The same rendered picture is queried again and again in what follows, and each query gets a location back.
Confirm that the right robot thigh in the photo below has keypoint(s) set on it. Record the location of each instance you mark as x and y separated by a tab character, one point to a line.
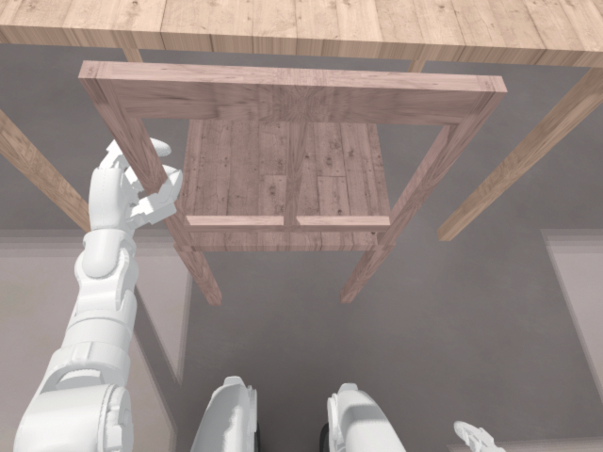
356	419

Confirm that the table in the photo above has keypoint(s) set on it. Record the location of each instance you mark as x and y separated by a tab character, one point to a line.
531	32

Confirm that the robot left forearm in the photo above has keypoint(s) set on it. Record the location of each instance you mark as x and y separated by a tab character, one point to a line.
95	347

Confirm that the robot left upper arm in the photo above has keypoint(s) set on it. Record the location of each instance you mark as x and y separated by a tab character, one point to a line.
87	419

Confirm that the robot left hand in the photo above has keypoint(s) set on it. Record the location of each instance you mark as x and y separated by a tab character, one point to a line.
112	191

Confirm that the robot right hand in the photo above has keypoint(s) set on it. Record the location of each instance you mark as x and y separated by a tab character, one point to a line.
477	438

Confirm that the chair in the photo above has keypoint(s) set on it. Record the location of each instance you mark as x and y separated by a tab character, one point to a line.
282	159

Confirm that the robot right shin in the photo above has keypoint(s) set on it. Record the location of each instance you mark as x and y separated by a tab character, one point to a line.
341	447

